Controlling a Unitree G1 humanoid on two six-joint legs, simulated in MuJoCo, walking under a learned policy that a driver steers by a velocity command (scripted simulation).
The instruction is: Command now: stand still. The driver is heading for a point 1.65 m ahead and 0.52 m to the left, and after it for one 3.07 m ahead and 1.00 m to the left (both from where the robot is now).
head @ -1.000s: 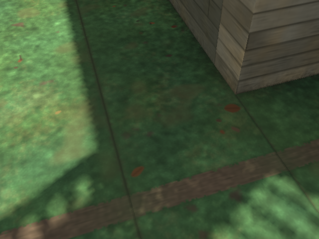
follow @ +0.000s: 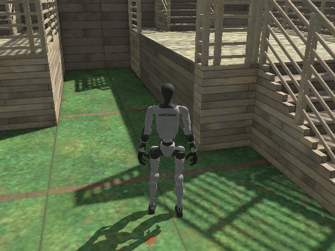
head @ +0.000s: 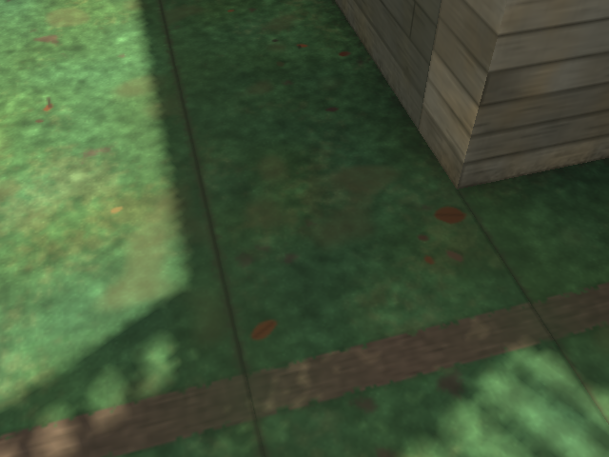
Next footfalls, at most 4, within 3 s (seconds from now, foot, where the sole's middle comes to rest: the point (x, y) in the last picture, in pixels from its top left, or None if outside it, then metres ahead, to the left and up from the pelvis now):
1.24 right None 0.44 -0.10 -0.77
1.82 left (251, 366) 0.73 0.16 -0.77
2.30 right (283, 255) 1.07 0.09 -0.77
2.80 left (149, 249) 1.09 0.47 -0.77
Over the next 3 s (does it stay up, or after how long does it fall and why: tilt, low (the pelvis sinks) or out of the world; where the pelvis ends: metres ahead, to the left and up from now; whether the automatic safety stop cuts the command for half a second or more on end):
stays up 1.11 0.36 0.01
